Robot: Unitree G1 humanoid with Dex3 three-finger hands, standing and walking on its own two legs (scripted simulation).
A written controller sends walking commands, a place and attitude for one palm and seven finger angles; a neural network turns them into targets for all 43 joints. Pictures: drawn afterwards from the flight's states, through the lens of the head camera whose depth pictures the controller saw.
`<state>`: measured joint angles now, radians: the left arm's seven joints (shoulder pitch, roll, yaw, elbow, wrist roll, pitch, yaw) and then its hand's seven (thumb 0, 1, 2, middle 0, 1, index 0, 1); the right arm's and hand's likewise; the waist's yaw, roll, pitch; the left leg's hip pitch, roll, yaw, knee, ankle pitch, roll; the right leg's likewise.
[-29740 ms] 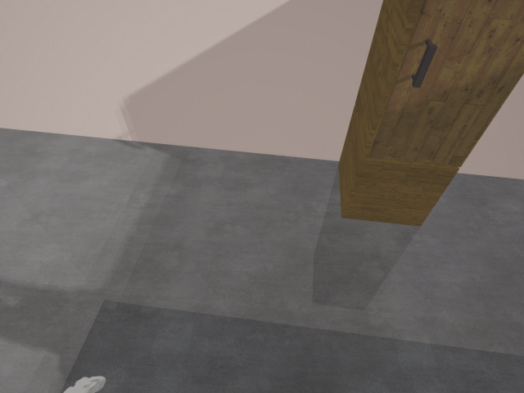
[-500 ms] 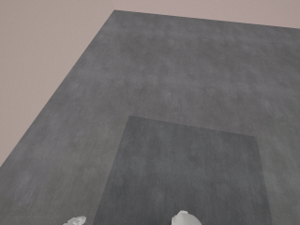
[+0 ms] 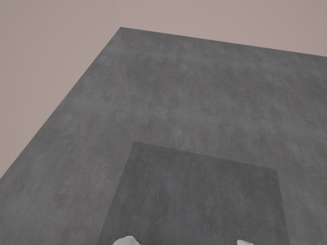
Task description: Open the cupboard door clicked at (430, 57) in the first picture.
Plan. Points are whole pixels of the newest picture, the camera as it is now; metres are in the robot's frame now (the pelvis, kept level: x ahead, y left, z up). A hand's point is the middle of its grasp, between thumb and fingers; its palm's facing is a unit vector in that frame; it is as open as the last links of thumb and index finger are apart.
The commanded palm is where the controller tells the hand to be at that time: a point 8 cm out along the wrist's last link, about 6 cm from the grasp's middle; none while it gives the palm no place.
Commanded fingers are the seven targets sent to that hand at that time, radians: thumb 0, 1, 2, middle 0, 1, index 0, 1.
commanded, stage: walk to a spot facing it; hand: left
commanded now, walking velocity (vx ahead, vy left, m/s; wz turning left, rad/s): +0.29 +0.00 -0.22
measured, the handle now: out of the picture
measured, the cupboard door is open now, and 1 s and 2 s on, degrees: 49 49 49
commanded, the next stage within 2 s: turn to face it in 0.08 s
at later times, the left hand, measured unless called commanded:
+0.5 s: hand (120, 193) +0.28 +0.16 -0.15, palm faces +0.06 -0.97 -0.22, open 7.3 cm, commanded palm none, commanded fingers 0.00 0.90 0.90 -0.20 -0.30 -0.20 -0.30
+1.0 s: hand (111, 195) +0.28 +0.18 -0.15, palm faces +0.37 -0.88 -0.30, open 7.4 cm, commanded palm none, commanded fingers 0.00 0.90 0.90 -0.20 -0.30 -0.20 -0.30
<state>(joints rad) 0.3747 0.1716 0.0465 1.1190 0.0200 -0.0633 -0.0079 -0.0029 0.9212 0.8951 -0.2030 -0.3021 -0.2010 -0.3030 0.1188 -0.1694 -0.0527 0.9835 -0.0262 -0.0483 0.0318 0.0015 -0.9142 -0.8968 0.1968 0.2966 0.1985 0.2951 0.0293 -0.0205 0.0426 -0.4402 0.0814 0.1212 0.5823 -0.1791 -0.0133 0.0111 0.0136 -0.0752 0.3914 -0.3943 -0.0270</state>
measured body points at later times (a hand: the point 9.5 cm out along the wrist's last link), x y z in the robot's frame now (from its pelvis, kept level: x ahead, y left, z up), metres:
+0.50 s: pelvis +0.19 -0.03 +0.00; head +0.22 -0.04 +0.45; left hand +0.28 +0.21 -0.14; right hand +0.14 -0.26 -0.16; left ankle +0.14 +0.09 -0.67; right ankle +0.22 -0.14 -0.73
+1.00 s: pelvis +0.25 -0.05 -0.01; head +0.30 -0.05 +0.44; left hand +0.26 +0.23 -0.13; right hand +0.43 -0.27 -0.16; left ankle +0.23 +0.09 -0.72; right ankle +0.31 -0.16 -0.74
